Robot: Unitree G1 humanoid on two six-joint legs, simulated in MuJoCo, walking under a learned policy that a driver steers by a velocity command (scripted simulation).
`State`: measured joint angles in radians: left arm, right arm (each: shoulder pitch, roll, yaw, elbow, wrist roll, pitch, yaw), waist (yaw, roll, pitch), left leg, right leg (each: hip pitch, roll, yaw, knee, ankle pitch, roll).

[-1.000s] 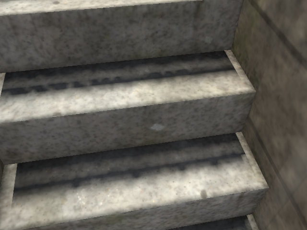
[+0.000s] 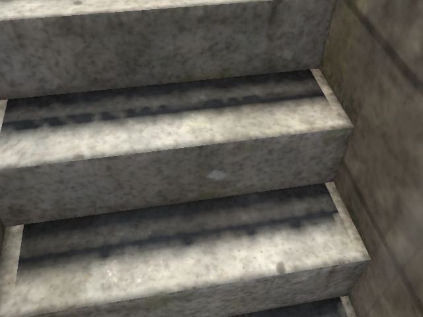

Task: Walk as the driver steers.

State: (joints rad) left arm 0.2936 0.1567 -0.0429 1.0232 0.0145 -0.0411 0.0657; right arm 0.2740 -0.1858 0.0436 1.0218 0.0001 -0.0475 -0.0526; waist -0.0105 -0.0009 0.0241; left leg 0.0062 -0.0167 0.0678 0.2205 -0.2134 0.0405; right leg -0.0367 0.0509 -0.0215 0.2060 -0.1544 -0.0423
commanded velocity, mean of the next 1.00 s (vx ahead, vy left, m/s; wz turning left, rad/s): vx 0.25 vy -0.01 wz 0.00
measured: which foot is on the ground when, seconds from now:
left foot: down 0.00-1.00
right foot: down 0.00-1.00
